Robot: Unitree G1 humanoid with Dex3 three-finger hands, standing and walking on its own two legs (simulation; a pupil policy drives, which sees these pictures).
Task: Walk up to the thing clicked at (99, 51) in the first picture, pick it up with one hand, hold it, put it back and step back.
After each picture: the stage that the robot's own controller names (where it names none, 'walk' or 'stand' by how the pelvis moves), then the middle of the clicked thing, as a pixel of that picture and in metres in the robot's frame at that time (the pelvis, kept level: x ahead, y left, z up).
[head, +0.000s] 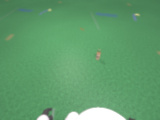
stand; (98, 54) +1.25 -0.18 -0.66
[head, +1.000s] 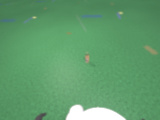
walk; (87, 57) +1.14 +0.13 -0.63
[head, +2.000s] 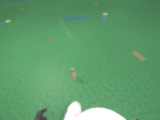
walk; (73, 73) +0.73 +0.29 -0.64
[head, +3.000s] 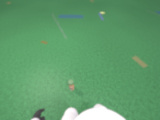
walk; (71, 85) +0.49 +0.20 -0.64
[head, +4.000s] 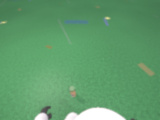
stand; (72, 91) +0.44 +0.21 -0.65
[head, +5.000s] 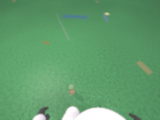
stand; (71, 89) +0.41 +0.20 -0.64
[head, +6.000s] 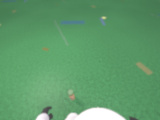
stand; (71, 95) +0.39 +0.22 -0.66
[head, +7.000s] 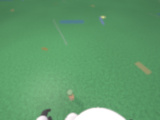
stand; (70, 95) +0.38 +0.23 -0.66
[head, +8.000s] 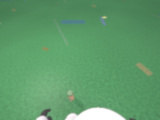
stand; (70, 95) +0.37 +0.23 -0.66
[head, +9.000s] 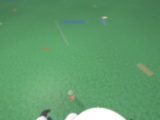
stand; (71, 95) +0.38 +0.22 -0.66
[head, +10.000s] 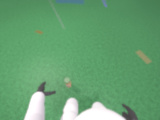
go down; (68, 82) +0.41 +0.22 -0.59
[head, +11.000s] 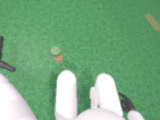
go down; (57, 55) +0.46 +0.28 -0.25
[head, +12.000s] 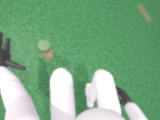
close in; (46, 51) +0.44 +0.30 -0.21
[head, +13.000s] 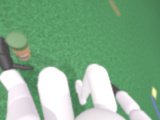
close; (21, 49) +0.43 +0.33 -0.15
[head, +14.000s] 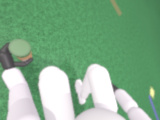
lift; (23, 53) +0.39 +0.32 -0.15
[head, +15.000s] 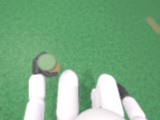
lift; (51, 65) +0.31 +0.27 -0.02
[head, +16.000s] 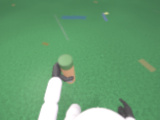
hold; (68, 71) +0.31 +0.15 +0.09
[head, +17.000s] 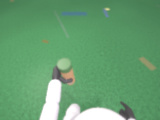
hold; (67, 73) +0.31 +0.16 +0.05
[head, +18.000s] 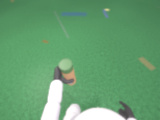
hold; (69, 74) +0.31 +0.15 +0.04
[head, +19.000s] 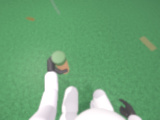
crouch; (62, 64) +0.38 +0.19 -0.01
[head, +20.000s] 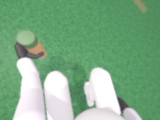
lower; (35, 48) +0.45 +0.29 -0.08
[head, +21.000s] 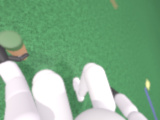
lower; (17, 49) +0.43 +0.31 -0.16
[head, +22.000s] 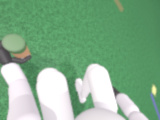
lower; (20, 51) +0.41 +0.32 -0.15
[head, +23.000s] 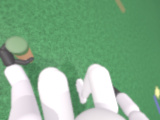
lower; (23, 53) +0.40 +0.32 -0.15
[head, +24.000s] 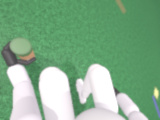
rest; (26, 53) +0.39 +0.31 -0.15
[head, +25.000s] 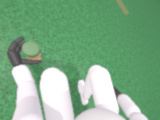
open; (33, 55) +0.40 +0.29 -0.16
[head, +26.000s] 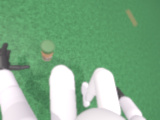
stand; (47, 52) +0.41 +0.27 -0.18
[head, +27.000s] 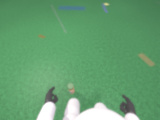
stand; (71, 88) +0.38 +0.18 -0.55
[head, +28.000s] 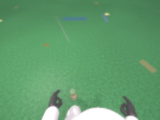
stand; (73, 94) +0.38 +0.19 -0.60
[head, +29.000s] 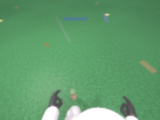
stand; (73, 94) +0.38 +0.18 -0.60
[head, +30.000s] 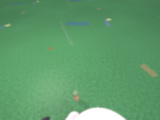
stand; (76, 96) +0.40 +0.17 -0.65
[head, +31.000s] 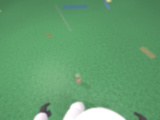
walk; (78, 78) +0.51 +0.17 -0.63
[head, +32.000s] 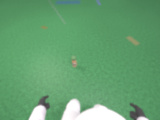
walk; (74, 61) +0.80 +0.23 -0.63
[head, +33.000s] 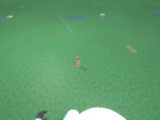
stand; (77, 61) +1.02 +0.22 -0.64
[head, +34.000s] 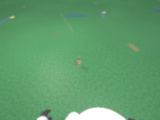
stand; (78, 61) +1.02 +0.20 -0.66
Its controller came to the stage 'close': yes
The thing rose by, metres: 0.68
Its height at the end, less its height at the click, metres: +0.00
